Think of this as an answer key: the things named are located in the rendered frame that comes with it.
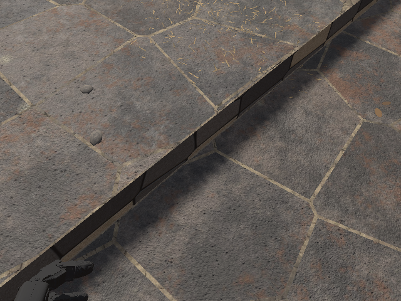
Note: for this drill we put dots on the left robot hand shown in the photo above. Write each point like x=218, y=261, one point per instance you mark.
x=51, y=277

